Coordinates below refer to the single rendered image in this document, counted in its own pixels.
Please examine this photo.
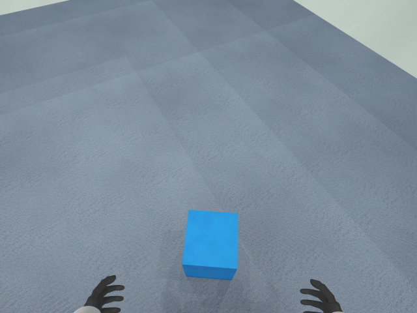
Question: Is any left robot hand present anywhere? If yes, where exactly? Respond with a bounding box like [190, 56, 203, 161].
[84, 275, 124, 313]

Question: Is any right robot hand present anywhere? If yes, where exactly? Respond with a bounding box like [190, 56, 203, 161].
[300, 279, 342, 313]

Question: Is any carton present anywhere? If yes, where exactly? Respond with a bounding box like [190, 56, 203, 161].
[182, 210, 238, 280]

